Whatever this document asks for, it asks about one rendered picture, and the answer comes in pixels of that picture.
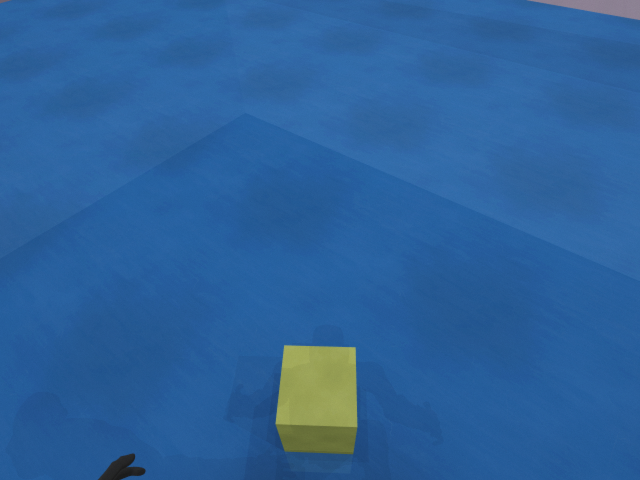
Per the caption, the carton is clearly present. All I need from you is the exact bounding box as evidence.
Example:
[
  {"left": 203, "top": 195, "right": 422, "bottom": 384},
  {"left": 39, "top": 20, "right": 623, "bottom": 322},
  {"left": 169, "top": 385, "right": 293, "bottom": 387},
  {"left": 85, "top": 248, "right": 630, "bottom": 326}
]
[{"left": 276, "top": 345, "right": 357, "bottom": 454}]

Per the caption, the left robot hand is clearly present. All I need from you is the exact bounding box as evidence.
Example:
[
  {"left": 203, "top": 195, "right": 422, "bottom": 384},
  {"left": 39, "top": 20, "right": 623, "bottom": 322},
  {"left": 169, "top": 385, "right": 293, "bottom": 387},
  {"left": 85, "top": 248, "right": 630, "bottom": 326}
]
[{"left": 98, "top": 453, "right": 146, "bottom": 480}]

